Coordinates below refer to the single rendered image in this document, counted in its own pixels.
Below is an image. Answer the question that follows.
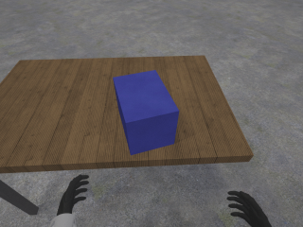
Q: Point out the robot left forearm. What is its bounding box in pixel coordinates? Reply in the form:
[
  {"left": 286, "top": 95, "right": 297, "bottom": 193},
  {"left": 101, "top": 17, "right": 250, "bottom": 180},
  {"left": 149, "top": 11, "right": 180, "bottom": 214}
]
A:
[{"left": 49, "top": 213, "right": 77, "bottom": 227}]

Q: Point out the table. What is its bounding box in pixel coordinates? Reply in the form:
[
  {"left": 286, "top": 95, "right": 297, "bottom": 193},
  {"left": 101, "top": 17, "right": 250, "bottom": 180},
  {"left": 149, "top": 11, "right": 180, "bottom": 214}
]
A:
[{"left": 0, "top": 55, "right": 254, "bottom": 216}]

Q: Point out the carton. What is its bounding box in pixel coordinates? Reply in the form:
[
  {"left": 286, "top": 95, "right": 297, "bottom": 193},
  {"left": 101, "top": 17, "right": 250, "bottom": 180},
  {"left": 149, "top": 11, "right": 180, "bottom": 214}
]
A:
[{"left": 113, "top": 70, "right": 180, "bottom": 155}]

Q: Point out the right robot hand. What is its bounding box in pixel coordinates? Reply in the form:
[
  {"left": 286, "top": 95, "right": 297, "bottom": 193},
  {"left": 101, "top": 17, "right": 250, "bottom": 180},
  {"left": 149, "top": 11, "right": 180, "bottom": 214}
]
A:
[{"left": 227, "top": 191, "right": 272, "bottom": 227}]

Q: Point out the left robot hand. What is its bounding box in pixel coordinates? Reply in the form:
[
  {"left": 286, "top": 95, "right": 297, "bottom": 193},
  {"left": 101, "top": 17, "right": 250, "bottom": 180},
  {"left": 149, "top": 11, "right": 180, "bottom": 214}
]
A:
[{"left": 57, "top": 174, "right": 89, "bottom": 216}]

